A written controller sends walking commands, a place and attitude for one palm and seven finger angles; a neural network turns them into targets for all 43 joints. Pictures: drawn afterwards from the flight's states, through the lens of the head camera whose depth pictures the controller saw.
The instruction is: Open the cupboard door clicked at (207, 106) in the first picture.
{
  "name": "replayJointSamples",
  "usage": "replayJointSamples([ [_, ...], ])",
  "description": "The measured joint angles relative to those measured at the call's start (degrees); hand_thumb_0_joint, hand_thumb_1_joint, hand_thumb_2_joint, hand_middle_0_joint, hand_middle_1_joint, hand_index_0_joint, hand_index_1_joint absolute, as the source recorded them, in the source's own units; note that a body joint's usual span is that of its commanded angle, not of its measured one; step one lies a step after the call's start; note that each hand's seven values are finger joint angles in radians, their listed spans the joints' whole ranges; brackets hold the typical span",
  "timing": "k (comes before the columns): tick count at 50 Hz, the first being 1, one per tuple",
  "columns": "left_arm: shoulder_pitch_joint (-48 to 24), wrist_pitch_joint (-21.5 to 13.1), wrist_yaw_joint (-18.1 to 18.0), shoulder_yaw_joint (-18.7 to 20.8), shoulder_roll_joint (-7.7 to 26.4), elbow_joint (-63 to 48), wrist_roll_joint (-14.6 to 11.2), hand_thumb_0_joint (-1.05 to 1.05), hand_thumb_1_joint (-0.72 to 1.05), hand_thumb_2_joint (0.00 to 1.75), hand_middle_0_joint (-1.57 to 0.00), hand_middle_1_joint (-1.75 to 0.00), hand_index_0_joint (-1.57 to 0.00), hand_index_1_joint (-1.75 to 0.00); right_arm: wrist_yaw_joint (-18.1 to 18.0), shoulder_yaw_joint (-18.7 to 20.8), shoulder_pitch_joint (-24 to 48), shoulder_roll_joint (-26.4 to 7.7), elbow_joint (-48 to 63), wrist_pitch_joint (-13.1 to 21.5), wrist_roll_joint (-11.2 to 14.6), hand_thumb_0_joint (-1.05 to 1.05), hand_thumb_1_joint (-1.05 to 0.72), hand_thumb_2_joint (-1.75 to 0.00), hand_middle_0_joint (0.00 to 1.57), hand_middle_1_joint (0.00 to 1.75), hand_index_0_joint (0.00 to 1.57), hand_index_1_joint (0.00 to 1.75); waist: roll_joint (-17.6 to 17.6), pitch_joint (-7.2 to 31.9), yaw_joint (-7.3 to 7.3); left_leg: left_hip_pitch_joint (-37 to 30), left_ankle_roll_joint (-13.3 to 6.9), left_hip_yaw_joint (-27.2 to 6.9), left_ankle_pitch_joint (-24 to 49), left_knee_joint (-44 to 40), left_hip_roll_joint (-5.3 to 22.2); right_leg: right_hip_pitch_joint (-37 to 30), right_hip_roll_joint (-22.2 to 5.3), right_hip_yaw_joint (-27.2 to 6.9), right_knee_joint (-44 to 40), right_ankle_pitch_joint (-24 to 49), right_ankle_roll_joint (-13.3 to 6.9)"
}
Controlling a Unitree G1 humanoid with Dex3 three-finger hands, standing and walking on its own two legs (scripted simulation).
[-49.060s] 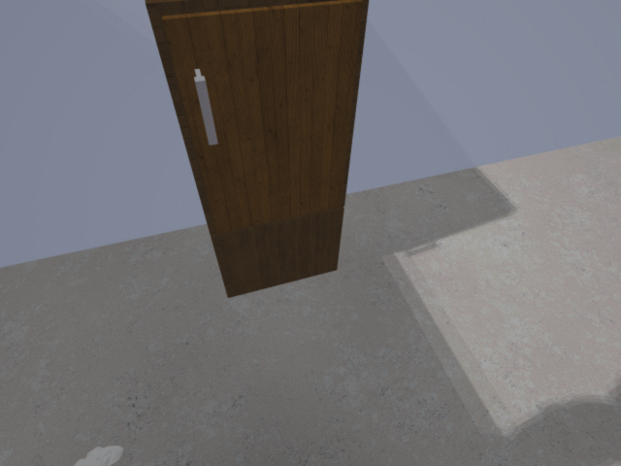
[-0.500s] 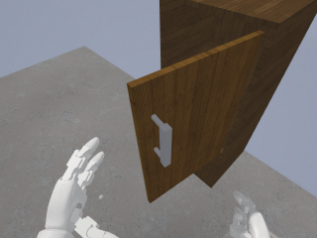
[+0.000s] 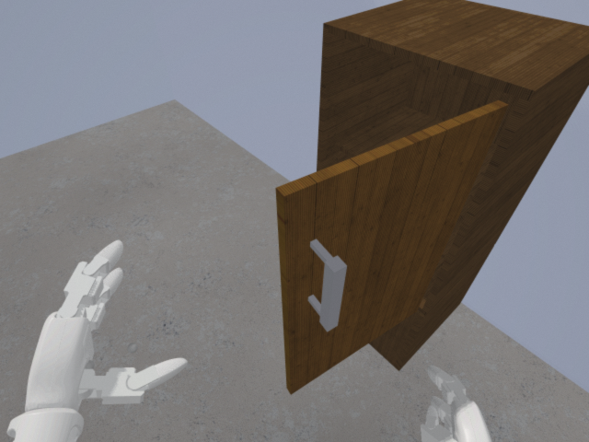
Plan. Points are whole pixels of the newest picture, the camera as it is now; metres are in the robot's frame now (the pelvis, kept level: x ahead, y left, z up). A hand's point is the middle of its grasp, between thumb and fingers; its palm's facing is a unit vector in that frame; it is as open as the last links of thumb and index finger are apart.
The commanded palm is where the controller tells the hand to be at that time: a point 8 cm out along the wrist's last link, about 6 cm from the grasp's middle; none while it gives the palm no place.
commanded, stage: draw the hand back to the body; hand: left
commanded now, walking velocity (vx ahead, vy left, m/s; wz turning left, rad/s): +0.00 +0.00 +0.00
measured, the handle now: (323, 286) +0.32 +0.00 +0.05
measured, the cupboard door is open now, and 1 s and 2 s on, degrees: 81 81 81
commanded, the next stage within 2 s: step back with the hand held close in 0.74 s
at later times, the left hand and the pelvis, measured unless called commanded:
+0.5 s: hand (66, 299) +0.19 +0.26 +0.18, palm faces +0.47 -0.80 -0.39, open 7.9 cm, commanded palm +0.14 +0.29 +0.19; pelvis +0.01 -0.01 +0.01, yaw -1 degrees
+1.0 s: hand (80, 303) +0.19 +0.24 +0.17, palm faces +0.44 -0.79 -0.43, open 7.4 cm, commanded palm +0.14 +0.28 +0.19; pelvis +0.00 -0.02 +0.02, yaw -1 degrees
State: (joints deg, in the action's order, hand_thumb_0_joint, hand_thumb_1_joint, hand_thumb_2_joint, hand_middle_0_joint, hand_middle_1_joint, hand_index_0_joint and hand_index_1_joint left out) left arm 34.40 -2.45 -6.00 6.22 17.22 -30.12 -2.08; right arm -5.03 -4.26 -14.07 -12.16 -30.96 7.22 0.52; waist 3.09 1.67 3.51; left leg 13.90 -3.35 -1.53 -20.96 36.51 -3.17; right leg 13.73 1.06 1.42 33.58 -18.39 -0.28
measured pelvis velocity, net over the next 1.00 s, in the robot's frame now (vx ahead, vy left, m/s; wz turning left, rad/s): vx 0.00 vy -0.02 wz -0.01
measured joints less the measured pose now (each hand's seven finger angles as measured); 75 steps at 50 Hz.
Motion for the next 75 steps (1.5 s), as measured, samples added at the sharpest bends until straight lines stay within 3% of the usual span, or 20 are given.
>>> replayJointSamples([
  [20, -7.2, -1.5, -0.7, 13.3, 3.5, 4.4, -1.3, 0.0, 0.67, 0.8, -0.2, -0.3, -0.2, -0.3, 0.8, 1.8, 2.8, -0.8, -4.5, -1.1, -0.3, 0.01, -0.9, -0.9, 0.2, 0.3, 0.21, 0.3, -0.2, -2.4, 1.16, -8.4, 0.4, 0.4, 4.2, -10.1, 0.3, -7.9, 0.2, -0.8, -9.5, 4.2, -0.3],
  [27, -7.4, -1.6, -0.4, 13.0, 1.9, 5.3, -1.5, 0.01, 0.83, 0.87, -0.2, -0.3, -0.2, -0.3, 1.3, 2.5, 3.0, -1.3, -5.1, -1.7, -0.3, 0.01, -0.9, -0.9, 0.2, 0.3, 0.21, 0.3, 0.1, -2.7, 1.02, -9.1, 0.6, 0.4, 4.8, -11.3, 0.5, -8.4, 0.4, -0.8, -10.3, 4.6, -0.6],
  [44, -7.6, -2.1, -0.3, 12.5, 2.1, 6.6, -1.5, 0.01, 0.89, 0.9, -0.21, -0.3, -0.21, -0.3, 0.7, 2.6, 3.2, -0.8, -6.0, -1.6, -0.2, 0.01, -0.9, -0.9, 0.2, 0.3, 0.21, 0.3, 0.7, -3.1, 0.91, -9.8, 1.6, 0.0, 5.2, -11.6, 1.5, -9.3, 1.4, -0.4, -11.0, 5.2, -1.6],
  [50, -7.3, -5.6, -0.2, 15.7, 3.3, 7.9, -0.9, 0.01, 0.89, 0.9, -0.21, -0.3, -0.21, -0.3, 1.1, 2.8, 4.2, -1.0, -4.3, -3.6, -0.1, 0.01, -0.9, -0.9, 0.2, 0.3, 0.21, 0.3, 0.4, -2.8, -1.19, -5.4, 1.8, -0.4, 5.5, -10.1, 2.1, -6.0, 2.0, 0.1, -11.7, 6.6, -1.7],
  [60, -1.3, -6.9, -0.6, 15.8, 6.4, 2.6, -0.3, 0.01, 0.89, 0.9, -0.21, -0.3, -0.21, -0.3, 0.0, 5.5, 4.3, -1.9, -2.3, -6.5, 0.3, 0.01, -0.91, -0.9, 0.2, 0.3, 0.21, 0.3, -1.6, -3.5, -3.23, -0.4, 1.1, 1.2, 7.2, -9.1, 1.0, 0.5, 0.8, -1.3, -8.0, 7.2, -0.8],
  [65, -1.1, -7.3, -1.5, 17.2, 7.3, 1.9, -0.1, 0.01, 0.89, 0.9, -0.21, -0.3, -0.21, -0.3, -0.3, 5.6, 3.7, -1.7, -1.8, -6.7, 0.5, 0.01, -0.91, -0.9, 0.2, 0.3, 0.2, 0.3, -2.3, -3.4, -3.35, 1.9, 0.6, 1.6, 7.7, -7.5, 0.6, 2.9, 0.4, -1.5, -6.4, 7.8, -0.4],
  [75, -2.4, -9.2, -2.7, 17.8, 5.9, 0.7, 1.9, 0.01, 0.89, 0.9, -0.21, -0.3, -0.21, -0.3, -0.2, 4.3, 1.7, -0.7, -1.3, -4.7, 0.0, 0.01, -0.9, -0.9, 0.2, 0.3, 0.21, 0.3, -3.0, -3.5, -2.92, 7.2, -0.4, 1.7, 7.8, -2.3, 0.5, 7.3, 0.2, -1.3, -2.7, 8.4, 0.3],
])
